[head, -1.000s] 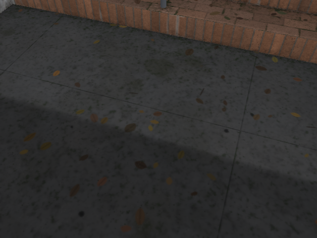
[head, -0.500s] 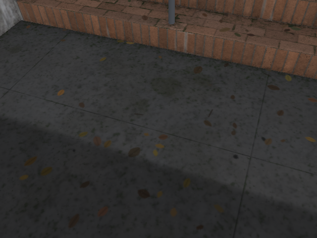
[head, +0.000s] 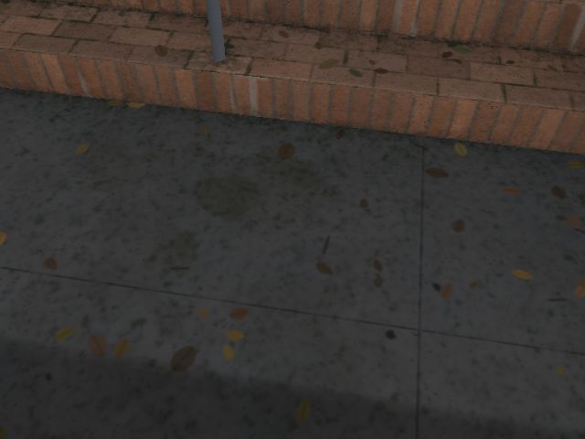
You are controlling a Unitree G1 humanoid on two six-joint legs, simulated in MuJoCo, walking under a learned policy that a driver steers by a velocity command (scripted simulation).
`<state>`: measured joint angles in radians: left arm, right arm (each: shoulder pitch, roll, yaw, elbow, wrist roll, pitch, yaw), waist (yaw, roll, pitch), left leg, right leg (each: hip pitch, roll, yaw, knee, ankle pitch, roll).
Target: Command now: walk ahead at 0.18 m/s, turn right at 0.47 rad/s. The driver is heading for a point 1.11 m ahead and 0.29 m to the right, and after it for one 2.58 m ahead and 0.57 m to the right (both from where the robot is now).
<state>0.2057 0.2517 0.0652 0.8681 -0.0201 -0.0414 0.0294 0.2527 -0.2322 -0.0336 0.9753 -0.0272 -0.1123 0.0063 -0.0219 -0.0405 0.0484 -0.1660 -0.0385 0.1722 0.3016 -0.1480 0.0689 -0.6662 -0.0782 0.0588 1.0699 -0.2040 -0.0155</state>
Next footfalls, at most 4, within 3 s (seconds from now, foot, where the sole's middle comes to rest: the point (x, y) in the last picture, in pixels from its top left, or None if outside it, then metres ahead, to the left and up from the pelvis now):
0.24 right None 0.18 -0.13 -0.78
0.72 left None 0.44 0.02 -0.78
1.20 right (447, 393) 0.57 -0.35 -0.78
1.76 left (380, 261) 0.95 -0.24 -0.78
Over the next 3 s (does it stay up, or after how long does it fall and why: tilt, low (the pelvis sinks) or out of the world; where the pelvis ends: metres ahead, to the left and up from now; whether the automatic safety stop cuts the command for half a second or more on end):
stays up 1.05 -0.32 -0.01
